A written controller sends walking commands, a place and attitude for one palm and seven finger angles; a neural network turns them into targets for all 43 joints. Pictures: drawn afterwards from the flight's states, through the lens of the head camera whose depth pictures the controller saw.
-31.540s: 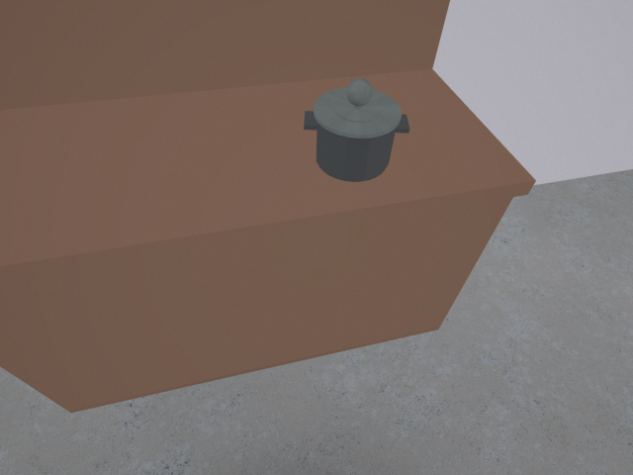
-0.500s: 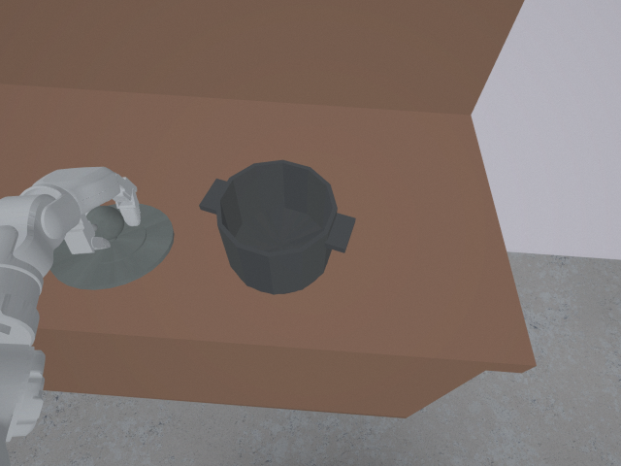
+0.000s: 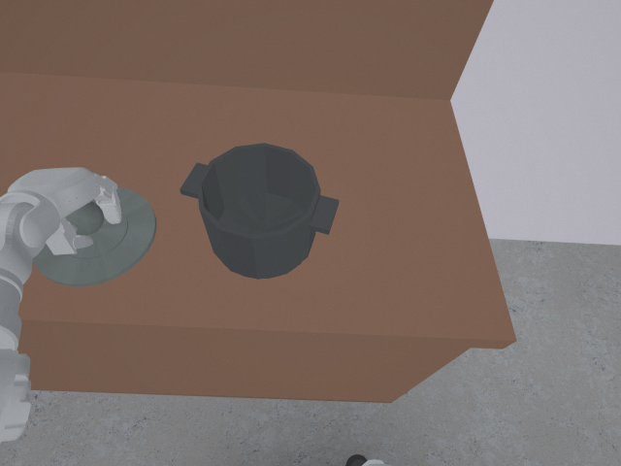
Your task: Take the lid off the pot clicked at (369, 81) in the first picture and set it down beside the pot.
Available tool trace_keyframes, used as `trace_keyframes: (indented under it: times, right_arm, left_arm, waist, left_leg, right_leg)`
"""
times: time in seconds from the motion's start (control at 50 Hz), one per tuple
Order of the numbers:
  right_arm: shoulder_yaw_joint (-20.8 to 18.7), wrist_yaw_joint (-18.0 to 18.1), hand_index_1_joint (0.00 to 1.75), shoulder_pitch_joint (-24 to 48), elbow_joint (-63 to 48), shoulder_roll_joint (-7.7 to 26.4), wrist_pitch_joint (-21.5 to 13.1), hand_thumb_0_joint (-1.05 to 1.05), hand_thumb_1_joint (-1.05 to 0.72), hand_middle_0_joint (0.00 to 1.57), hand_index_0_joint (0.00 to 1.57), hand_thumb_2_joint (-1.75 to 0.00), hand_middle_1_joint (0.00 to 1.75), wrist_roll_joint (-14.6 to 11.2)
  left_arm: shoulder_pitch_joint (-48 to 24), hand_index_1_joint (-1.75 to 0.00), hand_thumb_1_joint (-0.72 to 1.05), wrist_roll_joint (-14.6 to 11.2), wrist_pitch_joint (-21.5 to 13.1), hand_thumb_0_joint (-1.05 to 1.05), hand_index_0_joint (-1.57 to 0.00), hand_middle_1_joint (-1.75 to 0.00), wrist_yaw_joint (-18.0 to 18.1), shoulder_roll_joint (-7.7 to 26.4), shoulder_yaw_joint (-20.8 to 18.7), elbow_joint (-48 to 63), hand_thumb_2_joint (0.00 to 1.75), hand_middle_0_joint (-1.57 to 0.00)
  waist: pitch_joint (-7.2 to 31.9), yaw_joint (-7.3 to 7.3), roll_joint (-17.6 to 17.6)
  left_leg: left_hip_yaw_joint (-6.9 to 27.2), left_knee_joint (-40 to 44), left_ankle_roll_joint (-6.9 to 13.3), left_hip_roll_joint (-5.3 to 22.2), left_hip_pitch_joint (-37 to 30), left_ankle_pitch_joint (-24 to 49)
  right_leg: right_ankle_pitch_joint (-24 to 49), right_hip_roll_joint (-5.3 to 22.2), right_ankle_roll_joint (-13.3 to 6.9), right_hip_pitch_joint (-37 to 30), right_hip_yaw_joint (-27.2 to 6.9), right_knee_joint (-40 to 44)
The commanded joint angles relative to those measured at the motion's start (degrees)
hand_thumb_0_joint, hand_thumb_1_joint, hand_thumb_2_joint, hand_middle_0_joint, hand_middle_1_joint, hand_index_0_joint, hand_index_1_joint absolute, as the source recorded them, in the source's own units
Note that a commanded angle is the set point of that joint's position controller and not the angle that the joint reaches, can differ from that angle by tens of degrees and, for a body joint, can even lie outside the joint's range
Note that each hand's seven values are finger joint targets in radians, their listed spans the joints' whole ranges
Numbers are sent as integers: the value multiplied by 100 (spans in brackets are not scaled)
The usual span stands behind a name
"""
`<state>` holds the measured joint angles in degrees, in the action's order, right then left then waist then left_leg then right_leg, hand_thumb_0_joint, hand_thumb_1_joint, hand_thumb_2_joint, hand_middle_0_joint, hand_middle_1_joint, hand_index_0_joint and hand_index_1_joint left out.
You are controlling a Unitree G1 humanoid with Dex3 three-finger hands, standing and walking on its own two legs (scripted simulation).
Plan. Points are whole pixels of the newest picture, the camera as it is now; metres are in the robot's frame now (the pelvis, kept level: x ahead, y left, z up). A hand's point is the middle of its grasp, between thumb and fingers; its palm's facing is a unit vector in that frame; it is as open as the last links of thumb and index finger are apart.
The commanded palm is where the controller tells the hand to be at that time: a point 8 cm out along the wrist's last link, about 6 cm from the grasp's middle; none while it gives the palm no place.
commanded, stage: open the fingers wide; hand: left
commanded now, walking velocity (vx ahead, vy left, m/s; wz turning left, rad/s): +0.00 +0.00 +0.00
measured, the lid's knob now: (83, 217) +0.43 +0.32 +0.02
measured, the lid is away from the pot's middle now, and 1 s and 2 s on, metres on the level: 0.25 0.25 0.25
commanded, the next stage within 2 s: raise the empty hand in 0.82 s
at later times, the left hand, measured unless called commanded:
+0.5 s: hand (70, 222) +0.41 +0.32 +0.04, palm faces -0.45 -0.07 -0.89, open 9.3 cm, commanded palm +0.43 +0.32 +0.09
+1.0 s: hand (64, 224) +0.41 +0.33 +0.04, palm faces -0.44 -0.06 -0.90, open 11.0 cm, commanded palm +0.42 +0.32 +0.10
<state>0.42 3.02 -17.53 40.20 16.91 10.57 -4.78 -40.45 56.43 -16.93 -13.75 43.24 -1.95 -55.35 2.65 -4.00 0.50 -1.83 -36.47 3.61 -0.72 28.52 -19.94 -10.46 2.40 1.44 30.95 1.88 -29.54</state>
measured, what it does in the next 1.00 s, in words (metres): stands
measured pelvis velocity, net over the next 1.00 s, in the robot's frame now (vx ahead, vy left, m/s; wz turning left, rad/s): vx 0.01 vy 0.01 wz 0.00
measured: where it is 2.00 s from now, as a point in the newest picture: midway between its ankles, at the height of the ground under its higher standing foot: outside the picture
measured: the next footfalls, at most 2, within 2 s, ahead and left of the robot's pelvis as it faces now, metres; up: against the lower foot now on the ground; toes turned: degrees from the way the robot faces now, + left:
none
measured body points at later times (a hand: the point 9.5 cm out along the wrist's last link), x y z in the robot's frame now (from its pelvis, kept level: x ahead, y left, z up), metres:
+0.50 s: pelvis +0.01 +0.01 +0.00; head +0.09 +0.02 +0.44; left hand +0.43 +0.32 +0.09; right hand +0.06 -0.27 -0.12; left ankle -0.03 +0.07 -0.73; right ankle +0.04 -0.16 -0.73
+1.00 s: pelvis +0.01 +0.01 +0.00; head +0.09 +0.03 +0.44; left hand +0.43 +0.33 +0.09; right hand +0.08 -0.26 -0.12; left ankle -0.03 +0.07 -0.73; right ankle +0.04 -0.16 -0.72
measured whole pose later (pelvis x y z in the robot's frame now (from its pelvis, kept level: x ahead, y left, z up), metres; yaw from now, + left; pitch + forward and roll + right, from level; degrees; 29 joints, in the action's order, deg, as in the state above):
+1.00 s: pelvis +0.01 +0.01 +0.00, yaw +0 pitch +12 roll -3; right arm 0.2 1.9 -15.5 38.8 16.1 11.4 -4.6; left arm -38.7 55.5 -15.9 -15.0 42.4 -1.1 -51.0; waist 2.9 -3.0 1.2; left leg -1.6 -36.5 4.4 -1.3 27.6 -20.8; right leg -11.0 2.9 1.3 29.5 2.0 -28.9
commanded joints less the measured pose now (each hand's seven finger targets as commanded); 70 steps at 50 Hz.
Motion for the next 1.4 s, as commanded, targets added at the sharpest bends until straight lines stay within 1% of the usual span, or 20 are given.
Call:
trace_keyframes:
  times: [0.0,0.18,0.24,0.32,0.34,0.38,0.5,0.6,0.7,0.76,0.8,0.84,0.9,0.96,1.0,1.08,1.18,1.28,1.32,1.38]
  right_arm:
    - [-316,84,30,-317,-488,1001,-213,0,-90,20,20,-90,30,-1]
    - [-295,147,30,-367,-548,1020,-235,0,-90,20,20,-90,30,11]
    - [-344,131,30,-314,-554,985,-215,0,-90,20,20,-90,30,49]
    - [-326,96,30,-317,-546,979,-153,0,-90,20,20,-90,30,20]
    - [-336,84,30,-281,-502,1001,-146,0,-90,20,20,-90,30,35]
    - [-361,75,30,-338,-541,958,-134,0,-90,20,20,-90,30,43]
    - [-334,13,30,-253,-558,946,-97,0,-90,20,20,-90,30,22]
    - [-337,27,30,-245,-580,925,-109,0,-90,20,20,-90,30,37]
    - [-334,-3,30,-201,-548,929,-102,0,-90,20,20,-90,30,25]
    - [-342,23,30,-253,-543,962,-99,0,-90,20,20,-90,30,41]
    - [-355,28,30,-210,-551,911,-104,0,-90,20,20,-90,30,53]
    - [-357,0,30,-206,-555,936,-109,0,-90,20,20,-90,30,55]
    - [-338,-59,30,-134,-560,924,-56,0,-90,20,20,-90,30,28]
    - [-393,-55,30,-129,-634,891,-47,0,-90,20,20,-90,30,66]
    - [-332,-26,30,-121,-616,892,-71,0,-90,20,20,-90,30,29]
    - [-306,-72,30,-16,-607,874,-74,0,-90,20,20,-90,30,-22]
    - [-314,-29,30,8,-708,858,-114,0,-90,20,20,-90,30,13]
    - [-289,-78,30,123,-708,853,-96,0,-90,20,20,-90,30,-34]
    - [-281,-76,30,114,-725,882,-96,0,-90,20,20,-90,30,-43]
    - [-279,-38,30,162,-766,843,-108,0,-90,20,20,-90,30,-22]
  left_arm:
    - [-2332,-92,38,-97,163,0,-70,-91,190,2019,-524,838,89,-69]
    - [-2380,-91,25,-165,83,0,-57,-91,-19,2145,-625,809,78,-56]
    - [-2525,-91,21,-153,20,0,-52,-91,-37,1987,-545,1245,74,-51]
    - [-2201,-91,15,-223,68,0,-46,-91,-44,1838,-482,874,69,-45]
    - [-2491,-91,14,-205,58,0,-44,-91,-52,1777,-382,1144,67,-44]
    - [-2407,-91,11,-183,18,0,-41,-91,-11,2044,-659,1376,65,-41]
    - [-2055,-91,2,-230,69,0,-32,-91,45,1881,-590,1053,58,-32]
    - [-2119,-90,1,-209,36,0,-33,-90,72,2024,-701,1253,60,-33]
    - [-2151,-89,1,-280,89,0,-33,-89,-1,1563,-310,1167,61,-33]
    - [-2355,-89,1,-226,34,0,-33,-89,9,2058,-671,1389,61,-33]
    - [-2354,-89,1,-231,-12,0,-33,-89,23,1837,-540,1611,61,-33]
    - [-1955,-89,1,-253,-23,0,-33,-89,85,1924,-706,1267,60,-33]
    - [-1996,-88,0,-305,95,0,-34,-88,84,1457,-308,1153,61,-34]
    - [-2542,-88,0,-206,64,0,-34,-88,141,1969,-630,2145,61,-34]
    - [-2069,-88,0,-275,100,0,-34,-88,185,2099,-854,1487,61,-34]
    - [-2147,-88,0,-332,303,0,-34,-88,93,1447,-256,1290,61,-34]
    - [-2460,-88,0,-295,267,0,-34,-88,-35,2017,-644,1884,61,-34]
    - [-2156,-88,0,-450,370,0,-34,-88,-225,1441,-239,1459,61,-34]
    - [-2233,-88,0,-448,376,0,-34,-88,-272,1691,-396,1463,61,-34]
    - [-2789,-88,0,-374,340,0,-34,-88,-320,1847,-412,1968,61,-34]
  waist:
    - [2107,17,622]
    - [2102,8,464]
    - [2416,7,836]
    - [2143,-7,471]
    - [2199,-30,723]
    - [2528,53,782]
    - [2162,68,562]
    - [2369,71,760]
    - [2089,7,723]
    - [2422,55,716]
    - [2515,57,944]
    - [2300,76,777]
    - [1977,51,556]
    - [2816,108,1126]
    - [2426,133,719]
    - [1851,88,594]
    - [2527,142,864]
    - [1779,99,510]
    - [1788,122,365]
    - [2092,124,856]
  left_leg:
    - [334,378,-34,17,-1257,2106]
    - [355,291,-34,33,-1197,2320]
    - [399,195,-122,78,-1666,3085]
    - [362,195,-88,64,-1360,2848]
    - [385,208,-135,92,-1533,2989]
    - [445,153,-165,99,-1806,3470]
    - [409,210,-144,84,-1471,3230]
    - [445,185,-169,79,-1716,3514]
    - [422,234,-156,102,-1639,3235]
    - [478,241,-174,95,-1767,3387]
    - [517,204,-231,125,-2023,3769]
    - [517,183,-248,117,-1900,3807]
    - [466,290,-203,122,-1571,3229]
    - [592,292,-285,129,-2293,3916]
    - [573,291,-259,121,-2007,3804]
    - [520,489,-220,109,-1677,3083]
    - [596,506,-217,91,-2217,3685]
    - [516,668,-170,105,-1833,3192]
    - [504,716,-116,78,-1756,2923]
    - [586,765,-179,80,-2114,3236]
  right_leg:
    - [719,-309,-480,-745,150,98]
    - [812,-324,-463,-682,185,23]
    - [1049,-310,-467,-611,181,-14]
    - [1022,-333,-445,-603,196,-3]
    - [995,-317,-455,-469,195,0]
    - [1161,-334,-461,-665,198,-28]
    - [1157,-327,-452,-706,206,-5]
    - [1265,-327,-459,-785,191,-2]
    - [1048,-329,-443,-574,204,63]
    - [1142,-325,-454,-765,178,31]
    - [1225,-316,-455,-705,205,41]
    - [1205,-322,-448,-642,206,31]
    - [1011,-326,-450,-582,217,75]
    - [1224,-307,-465,-871,162,67]
    - [1268,-313,-447,-939,201,99]
    - [941,-299,-449,-807,229,211]
    - [1297,-286,-463,-1273,166,269]
    - [1081,-269,-434,-1153,213,398]
    - [1054,-263,-449,-1286,181,425]
    - [1096,-248,-467,-1380,179,464]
